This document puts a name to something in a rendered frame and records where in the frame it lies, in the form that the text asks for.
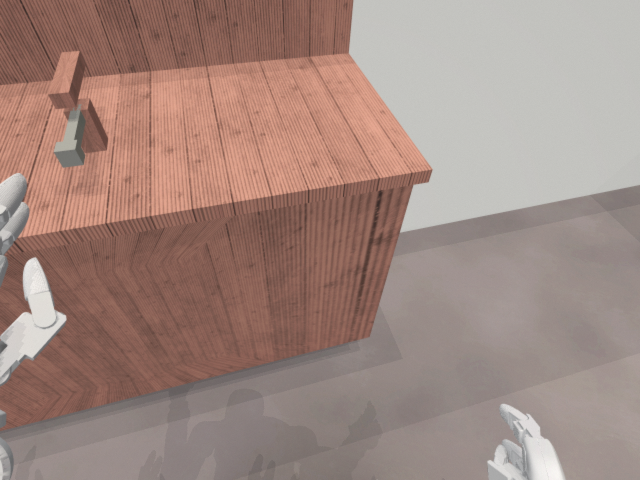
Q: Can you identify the tap lever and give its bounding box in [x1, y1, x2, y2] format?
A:
[54, 107, 86, 168]

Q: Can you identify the counter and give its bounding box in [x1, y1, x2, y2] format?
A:
[0, 0, 433, 431]

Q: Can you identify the robot right hand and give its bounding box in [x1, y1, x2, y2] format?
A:
[487, 404, 566, 480]

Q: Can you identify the robot left hand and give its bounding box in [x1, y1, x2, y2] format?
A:
[0, 173, 67, 386]

